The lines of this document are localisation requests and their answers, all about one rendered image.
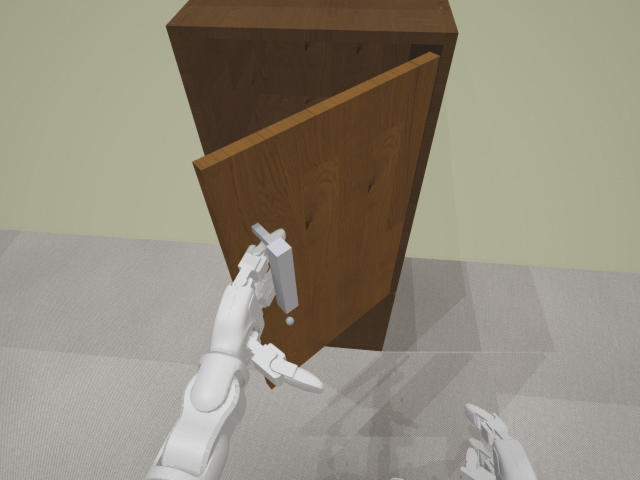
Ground left robot forearm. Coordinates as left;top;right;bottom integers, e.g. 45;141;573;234
144;352;250;480

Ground handle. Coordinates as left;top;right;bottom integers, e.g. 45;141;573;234
251;223;299;314

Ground robot right hand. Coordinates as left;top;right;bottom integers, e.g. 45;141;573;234
461;404;538;480

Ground robot left hand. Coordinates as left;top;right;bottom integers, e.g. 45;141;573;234
209;229;324;393

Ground cupboard door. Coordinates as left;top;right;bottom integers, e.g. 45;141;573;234
192;52;440;390

